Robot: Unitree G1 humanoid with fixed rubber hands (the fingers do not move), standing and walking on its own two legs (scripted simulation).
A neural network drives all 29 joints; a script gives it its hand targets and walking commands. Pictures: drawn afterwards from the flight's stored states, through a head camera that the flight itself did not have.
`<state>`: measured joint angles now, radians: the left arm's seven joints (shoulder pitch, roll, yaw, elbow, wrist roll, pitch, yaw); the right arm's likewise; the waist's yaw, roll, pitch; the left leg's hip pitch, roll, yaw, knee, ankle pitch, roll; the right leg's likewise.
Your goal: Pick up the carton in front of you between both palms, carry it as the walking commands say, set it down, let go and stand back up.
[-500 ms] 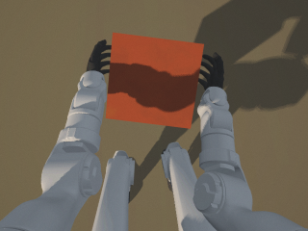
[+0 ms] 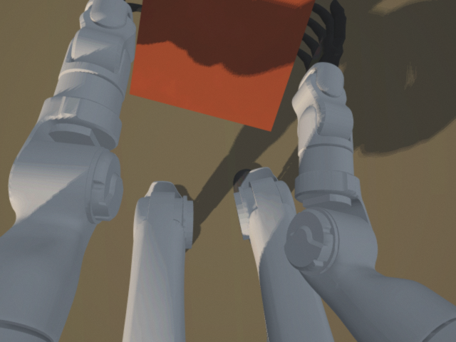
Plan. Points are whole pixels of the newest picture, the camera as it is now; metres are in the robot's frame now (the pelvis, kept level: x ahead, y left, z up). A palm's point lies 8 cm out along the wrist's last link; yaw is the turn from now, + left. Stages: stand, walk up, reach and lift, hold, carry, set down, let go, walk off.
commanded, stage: set down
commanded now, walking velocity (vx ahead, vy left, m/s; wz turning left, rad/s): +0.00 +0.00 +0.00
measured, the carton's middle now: (218, 44) +0.53 -0.04 -0.24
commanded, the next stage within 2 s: none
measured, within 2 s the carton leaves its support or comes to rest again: rests again in 0.92 s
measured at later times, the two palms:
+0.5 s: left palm (135, 1) +0.59 +0.09 -0.21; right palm (308, 61) +0.49 -0.19 -0.21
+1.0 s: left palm (132, 0) +0.59 +0.10 -0.23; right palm (309, 54) +0.50 -0.19 -0.22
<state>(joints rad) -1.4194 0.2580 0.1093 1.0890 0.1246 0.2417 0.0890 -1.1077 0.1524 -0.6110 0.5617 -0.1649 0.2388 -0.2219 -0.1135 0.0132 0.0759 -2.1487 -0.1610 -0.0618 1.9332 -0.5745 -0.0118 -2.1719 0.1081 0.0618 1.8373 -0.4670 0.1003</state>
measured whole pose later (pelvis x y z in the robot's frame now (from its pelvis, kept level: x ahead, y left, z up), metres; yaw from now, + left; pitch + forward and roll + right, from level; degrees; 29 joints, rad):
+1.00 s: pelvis +0.01 +0.01 -0.07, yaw -2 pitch +42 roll -7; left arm -1.61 0.31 0.15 1.21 0.22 0.20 -0.02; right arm -1.31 0.02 -0.73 0.79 -0.18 0.20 -0.07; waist -0.14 -0.02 0.25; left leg -2.26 -0.12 -0.04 2.20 -0.67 0.04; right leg -2.26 0.10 0.02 2.08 -0.56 0.12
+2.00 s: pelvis -0.01 -0.01 -0.02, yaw -2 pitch +40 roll -4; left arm -1.64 0.58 -0.11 1.23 -0.10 0.21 -0.08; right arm -1.23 -0.05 -0.36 0.74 0.13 0.19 -0.26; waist -0.18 -0.01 0.24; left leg -2.13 -0.02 -0.02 2.03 -0.60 0.04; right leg -2.15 0.06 -0.03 1.92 -0.47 0.04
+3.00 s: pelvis +0.05 -0.01 +0.23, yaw +4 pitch +40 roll -1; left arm -0.90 0.25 0.25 0.80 0.16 0.19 0.02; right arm -0.57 -0.03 -0.31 0.49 -0.09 0.16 0.00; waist -0.14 0.01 -0.08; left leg -1.35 -0.08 -0.06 0.98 -0.33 0.02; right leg -1.37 0.00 0.01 0.93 -0.26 0.02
